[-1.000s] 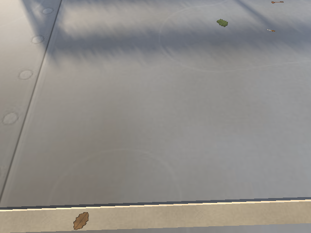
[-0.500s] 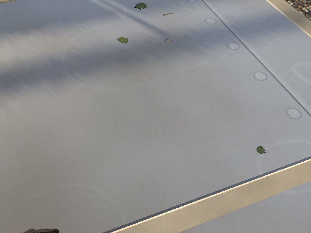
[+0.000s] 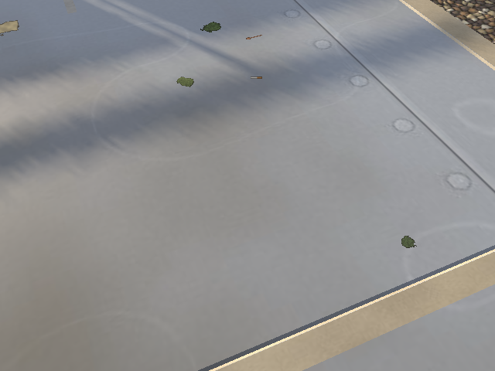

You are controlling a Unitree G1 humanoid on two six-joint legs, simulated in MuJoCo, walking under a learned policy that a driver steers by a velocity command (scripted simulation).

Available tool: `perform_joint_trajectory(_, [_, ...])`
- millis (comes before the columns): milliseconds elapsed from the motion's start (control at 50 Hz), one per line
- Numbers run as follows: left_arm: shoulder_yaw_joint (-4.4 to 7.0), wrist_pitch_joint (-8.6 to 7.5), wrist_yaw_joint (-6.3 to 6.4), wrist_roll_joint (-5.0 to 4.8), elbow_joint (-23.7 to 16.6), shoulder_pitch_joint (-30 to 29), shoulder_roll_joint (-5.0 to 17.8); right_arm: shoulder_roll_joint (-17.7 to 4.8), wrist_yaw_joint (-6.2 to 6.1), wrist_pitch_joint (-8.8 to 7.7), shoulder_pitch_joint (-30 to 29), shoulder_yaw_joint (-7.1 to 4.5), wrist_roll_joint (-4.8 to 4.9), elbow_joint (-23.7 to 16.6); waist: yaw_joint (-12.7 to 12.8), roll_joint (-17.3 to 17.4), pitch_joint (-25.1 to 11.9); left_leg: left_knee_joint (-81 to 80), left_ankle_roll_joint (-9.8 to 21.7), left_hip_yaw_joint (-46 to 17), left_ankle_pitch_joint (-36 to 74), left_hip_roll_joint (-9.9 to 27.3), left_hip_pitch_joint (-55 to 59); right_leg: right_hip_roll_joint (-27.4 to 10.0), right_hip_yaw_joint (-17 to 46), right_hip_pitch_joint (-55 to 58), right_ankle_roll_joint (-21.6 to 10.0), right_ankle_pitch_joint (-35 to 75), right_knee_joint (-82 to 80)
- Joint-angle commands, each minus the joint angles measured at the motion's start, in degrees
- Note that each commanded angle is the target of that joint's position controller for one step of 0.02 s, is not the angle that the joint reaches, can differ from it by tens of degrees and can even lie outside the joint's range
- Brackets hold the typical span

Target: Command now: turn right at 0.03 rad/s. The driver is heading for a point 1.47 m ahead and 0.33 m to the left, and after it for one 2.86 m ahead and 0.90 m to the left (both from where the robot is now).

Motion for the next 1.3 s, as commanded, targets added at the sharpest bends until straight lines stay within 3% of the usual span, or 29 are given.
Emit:
perform_joint_trajectory(20, [1.74, -0.95, 0.27, -0.11, -2.9, -0.4, 6.9, -5.4, -0.47, -0.62, -0.8, -1.36, 0.14, -2.4, 0.2, -2.5, -0.9, -2.2, 0.4, -0.5, 9.2, 0.7, 3.1, -4.2, 4.8, -3.7, -1.9, 11.0, -7.7])
perform_joint_trajectory(300, [1.78, -1.03, 0.38, -0.57, 3.1, 0.8, 6.0, -6.0, -1.61, -0.15, 1.2, -1.54, 0.54, 4.4, 0.2, -1.1, -1.4, -2.6, 0.1, -0.3, 11.8, 1.0, 4.4, -2.6, 2.7, -1.5, -1.7, 16.1, -7.1])
perform_joint_trajectory(680, [1.36, -0.72, 1.13, -0.85, 12.4, 3.2, 5.8, -4.9, -2.20, 0.18, 3.1, -1.06, 0.71, 12.9, 0.3, -0.7, 0.7, -4.4, 0.7, 0.5, 10.4, 0.3, 4.4, -1.5, 0.9, -1.7, -0.9, 13.7, -8.5])
perform_joint_trajectory(700, [1.61, -0.47, 1.32, -1.18, 13.6, 5.2, 6.3, -4.2, -2.24, 0.28, 4.9, -0.98, 1.01, 14.1, 0.6, -1.9, -1.9, -2.3, 1.2, 3.3, -2.2, -2.1, 4.6, -0.7, 0.5, -0.5, -2.0, -0.4, -9.3])
perform_joint_trajectory(720, [2.26, -0.27, 1.36, -1.87, 13.7, 6.3, 8.2, -4.4, -2.17, 0.24, 4.8, -1.19, 1.68, 14.1, 1.4, -3.7, 0.3, 0.9, 2.1, 4.8, -16.3, -3.7, 0.5, -1.8, 3.2, -2.1, -4.2, -20.2, -11.1])
perform_joint_trajectory(740, [2.73, -0.62, 1.28, -2.29, 13.5, 8.4, 10.0, -4.9, -1.94, -0.39, 1.6, -1.24, 1.82, 12.5, 3.2, -5.9, 4.4, 5.0, 2.7, 4.4, -23.0, -3.6, -7.1, -5.9, 9.8, -3.4, -7.1, -33.5, -15.3])
perform_joint_trajectory(760, [3.48, -1.71, 1.12, -2.78, 13.5, 9.9, 12.7, -2.4, -1.32, -1.78, -2.8, -0.47, 2.53, 9.8, 4.5, -12.2, 7.8, 12.8, 2.9, 5.8, -16.5, -3.6, -12.4, -13.5, 21.0, -3.4, -11.1, -39.2, -21.9])
perform_joint_trajectory(780, [3.83, -2.87, 1.13, -2.96, 12.7, 8.0, 13.7, -2.2, -0.68, -3.26, -5.9, -0.24, 3.07, 7.9, 4.6, -14.1, 11.0, 19.1, 4.0, 2.2, -11.3, -0.1, -16.8, -19.3, 29.1, -4.7, -14.4, -35.3, -26.2])
perform_joint_trajectory(800, [3.40, -4.02, 1.04, -2.32, 11.8, 6.4, 12.0, -3.7, -0.07, -4.57, -6.6, -0.64, 3.27, 7.1, 4.0, -12.4, 11.6, 23.4, 5.3, -0.7, -11.8, 2.5, -21.6, -21.5, 31.0, -2.3, -15.1, -28.5, -26.9])
perform_joint_trajectory(820, [2.92, -4.85, 0.82, -2.14, 10.7, 4.3, 10.3, -4.0, 0.45, -5.57, -5.4, -0.78, 3.37, 7.1, 2.6, -10.4, 10.1, 24.2, 6.5, -2.0, -11.4, 4.4, -24.2, -21.4, 29.1, 0.8, -14.1, -23.3, -25.9])
perform_joint_trajectory(840, [2.77, -5.16, 0.54, -2.62, 9.7, 2.6, 9.8, -3.9, 0.89, -6.32, -3.8, -0.69, 3.38, 7.2, 1.6, -9.0, 8.2, 19.5, 7.3, -1.8, -10.5, 5.3, -22.8, -20.0, 24.7, 2.2, -12.2, -18.7, -25.0])
perform_joint_trajectory(880, [3.08, -4.90, 0.17, -3.59, 9.0, 0.1, 11.4, -3.4, 1.39, -7.10, 1.7, -0.85, 2.96, 9.4, -1.3, -9.4, 4.0, 6.2, 6.9, 3.7, -6.5, 2.0, -4.8, -13.2, 12.9, -4.7, -8.9, -11.9, -22.4])
perform_joint_trajectory(900, [3.11, -4.48, 0.15, -3.46, 8.8, -0.8, 11.8, -3.4, 1.44, -7.13, 7.6, -1.36, 2.76, 12.1, -4.1, -8.1, 2.1, 2.3, 5.3, 8.4, -0.3, -1.4, 5.8, -10.1, 8.5, -9.8, -8.3, -12.5, -18.2])
perform_joint_trajectory(920, [4.22, -3.61, -0.49, 2.03, 10.3, -0.7, 13.3, -4.2, 2.47, -4.83, 16.1, -2.08, -1.45, 13.8, -8.0, -3.0, -0.1, -2.1, 4.6, 14.4, -3.2, -6.5, 16.4, -6.1, 4.9, -14.6, -9.6, -18.2, -11.1])
perform_joint_trajectory(940, [3.57, -3.94, -0.67, 2.91, 9.4, -2.5, 10.0, -5.8, 2.18, -4.40, 25.0, -3.09, -2.31, 16.3, -12.2, 6.4, -1.2, -2.8, 4.7, 7.0, -6.4, -1.9, 29.2, -2.1, 0.5, -25.6, -9.0, -11.4, 7.5])
perform_joint_trajectory(960, [1.13, -4.98, -0.73, 3.30, 6.1, -8.3, 1.1, -8.4, 1.69, -4.66, 33.1, -2.85, -3.45, 16.8, -14.8, 20.2, -3.4, -10.6, 6.4, -18.8, -28.5, 14.0, 29.1, 2.9, -0.9, -35.8, -7.8, -14.2, 33.8])
perform_joint_trajectory(980, [0.72, -5.70, -1.78, 1.28, 3.3, -5.5, -0.6, -8.3, 1.59, -4.17, 25.2, -1.72, -3.03, 15.4, -7.2, 19.6, 0.2, -26.2, 12.4, -45.6, -43.6, 20.7, 22.0, 4.8, 5.8, -45.8, -8.6, -7.7, 41.6])
perform_joint_trajectory(1000, [1.10, -5.84, -2.48, 1.15, 2.6, -7.1, 2.8, -9.0, 1.62, -4.26, 16.2, -2.14, -2.26, 12.4, -2.6, 9.2, 6.2, -26.6, 14.6, -43.9, -45.0, 23.9, 16.7, -2.9, 4.7, -49.5, -8.4, 0.8, 44.8])
perform_joint_trajectory(1020, [1.63, -5.80, -3.24, 1.79, 3.4, -6.7, 6.0, -7.8, 1.90, -4.98, 11.7, -2.00, -1.49, 10.5, -1.0, 1.5, 5.0, -23.9, 13.9, -35.0, -35.2, 20.7, 14.0, -6.4, 2.2, -45.9, -7.0, 7.3, 42.7])
perform_joint_trajectory(1040, [1.85, -5.39, -3.73, 2.42, 4.8, -4.6, 6.4, -7.2, 2.09, -5.55, 10.8, -1.72, -1.10, 10.3, 0.2, 0.2, 3.0, -23.8, 12.8, -26.7, -28.1, 16.6, 11.8, -7.8, 1.2, -40.5, -5.4, 8.8, 39.4])
perform_joint_trajectory(1060, [1.82, -4.69, -4.24, 2.90, 5.2, -4.1, 6.3, -5.7, 1.86, -6.05, 11.2, -1.22, -1.00, 10.5, 0.6, 1.9, 2.7, -25.1, 12.1, -21.4, -23.4, 13.7, 9.8, -8.4, -0.4, -37.6, -3.9, 10.0, 38.0])
perform_joint_trajectory(1100, [1.34, -3.34, -4.94, 2.24, 4.1, -6.7, 5.1, -3.6, 1.60, -6.84, 15.4, -0.61, -0.70, 12.7, 0.0, 3.9, 4.9, -26.8, 12.1, -15.0, -15.3, 10.6, 9.5, -8.3, -3.0, -38.2, -2.4, 13.3, 36.8])
perform_joint_trajectory(1160, [0.84, -2.62, -4.74, 1.58, 1.2, -14.5, 5.0, -3.5, 1.54, -7.09, 19.9, -0.49, -0.25, 13.7, -1.6, 2.0, 7.3, -29.0, 13.1, -8.8, -4.2, 9.3, 11.6, -7.3, -6.2, -40.7, -1.5, 15.8, 28.2])
perform_joint_trajectory(1240, [-0.22, -2.59, -4.81, 0.60, -2.3, -22.8, 3.7, -4.0, 1.03, -7.47, 21.4, -0.39, -0.13, 14.0, -2.6, 3.6, 9.0, -33.2, 13.2, -3.0, 10.0, 9.6, 13.3, -5.7, -9.5, -33.6, -2.4, 19.9, 11.8])
perform_joint_trajectory(1280, [-0.75, -3.03, -4.43, 0.94, -2.6, -23.1, 2.7, -4.0, 0.93, -7.24, 21.3, -0.22, -0.03, 14.8, -2.0, 3.1, 9.5, -30.4, 12.4, 1.3, 28.5, 9.2, 16.1, -3.6, -11.7, -28.3, -4.4, 19.3, 5.3])
perform_joint_trajectory(1300, [-0.81, -3.38, -3.98, 1.09, -2.4, -22.3, 2.7, -4.5, 0.99, -7.07, 21.7, -0.17, -0.04, 15.2, -1.7, 3.9, 8.3, -26.4, 11.7, 2.9, 42.9, 9.2, 17.8, -1.3, -13.1, -23.9, -5.5, 18.2, 3.4])
Keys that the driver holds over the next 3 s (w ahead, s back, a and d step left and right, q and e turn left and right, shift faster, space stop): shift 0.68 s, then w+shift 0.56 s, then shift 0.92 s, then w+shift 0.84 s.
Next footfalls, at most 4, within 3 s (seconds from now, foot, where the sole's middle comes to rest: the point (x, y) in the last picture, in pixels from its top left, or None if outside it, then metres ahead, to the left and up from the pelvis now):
1.38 right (275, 367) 0.53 -0.03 -0.77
1.82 left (194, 336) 0.62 0.19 -0.77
2.52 left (173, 286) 0.78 0.26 -0.77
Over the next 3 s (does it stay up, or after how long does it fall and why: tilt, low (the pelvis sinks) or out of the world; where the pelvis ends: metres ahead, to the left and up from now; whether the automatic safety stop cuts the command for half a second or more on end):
stays up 0.99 0.15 -0.02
